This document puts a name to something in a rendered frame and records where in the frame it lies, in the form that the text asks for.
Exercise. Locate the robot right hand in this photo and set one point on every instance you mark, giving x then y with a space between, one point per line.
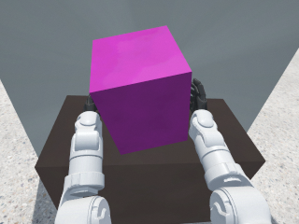
198 98

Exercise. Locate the left robot upper arm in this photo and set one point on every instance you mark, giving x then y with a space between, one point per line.
88 210

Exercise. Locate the right robot upper arm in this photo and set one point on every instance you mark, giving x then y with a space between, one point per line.
238 205

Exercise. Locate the carton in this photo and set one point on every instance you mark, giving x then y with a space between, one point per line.
141 85

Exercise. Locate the left robot forearm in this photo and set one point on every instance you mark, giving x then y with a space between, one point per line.
85 176

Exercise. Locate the robot left hand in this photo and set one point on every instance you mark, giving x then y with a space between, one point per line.
89 105

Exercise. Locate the right robot forearm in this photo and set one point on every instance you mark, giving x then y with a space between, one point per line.
221 171

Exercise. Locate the pedestal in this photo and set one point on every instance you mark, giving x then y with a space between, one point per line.
158 185

